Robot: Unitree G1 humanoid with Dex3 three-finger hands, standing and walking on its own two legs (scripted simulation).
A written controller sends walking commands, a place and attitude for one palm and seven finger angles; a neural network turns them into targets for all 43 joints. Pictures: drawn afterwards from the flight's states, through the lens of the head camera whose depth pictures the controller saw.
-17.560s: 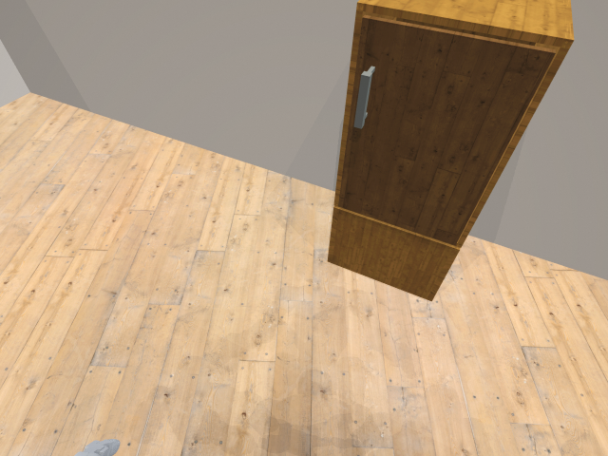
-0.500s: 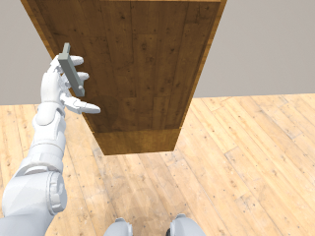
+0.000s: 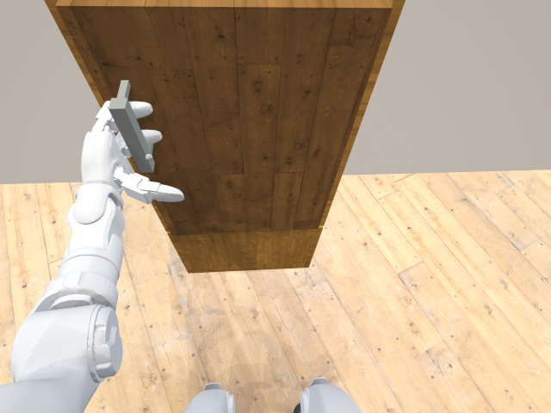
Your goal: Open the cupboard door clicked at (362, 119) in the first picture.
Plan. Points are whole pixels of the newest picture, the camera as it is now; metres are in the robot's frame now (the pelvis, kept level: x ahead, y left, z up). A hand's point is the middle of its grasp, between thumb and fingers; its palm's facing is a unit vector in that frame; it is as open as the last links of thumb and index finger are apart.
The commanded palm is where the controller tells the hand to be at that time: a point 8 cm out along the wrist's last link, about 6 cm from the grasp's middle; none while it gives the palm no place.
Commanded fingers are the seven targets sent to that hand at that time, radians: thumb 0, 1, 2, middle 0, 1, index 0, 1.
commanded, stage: slide the fingers in behind the handle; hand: left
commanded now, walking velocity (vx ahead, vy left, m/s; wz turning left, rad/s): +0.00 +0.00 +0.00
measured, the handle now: (136, 129) +0.52 +0.20 +0.07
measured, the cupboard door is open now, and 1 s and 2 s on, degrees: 1 1 37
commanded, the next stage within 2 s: close the thumb around the handle in 0.08 s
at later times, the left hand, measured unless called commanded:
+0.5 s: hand (147, 157) +0.46 +0.17 +0.07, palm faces +0.02 -1.00 +0.00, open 11.1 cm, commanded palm +0.44 +0.22 +0.07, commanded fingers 0.00 0.45 0.71 -0.37 -1.30 -0.37 -1.30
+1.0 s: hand (147, 156) +0.47 +0.17 +0.07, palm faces +0.04 -1.00 +0.00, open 5.7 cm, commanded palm +0.43 +0.22 +0.07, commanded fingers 0.00 0.90 0.90 -0.40 -1.35 -0.40 -1.35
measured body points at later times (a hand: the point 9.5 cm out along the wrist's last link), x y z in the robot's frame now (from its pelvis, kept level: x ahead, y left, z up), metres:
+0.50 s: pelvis +0.00 +0.01 +0.00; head +0.09 +0.02 +0.44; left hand +0.46 +0.23 +0.08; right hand +0.04 -0.25 -0.12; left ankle +0.00 +0.11 -0.68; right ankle +0.01 -0.11 -0.68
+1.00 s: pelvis -0.01 +0.01 +0.00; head +0.09 +0.02 +0.44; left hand +0.46 +0.23 +0.08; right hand +0.03 -0.25 -0.12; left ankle +0.00 +0.11 -0.68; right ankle +0.01 -0.11 -0.68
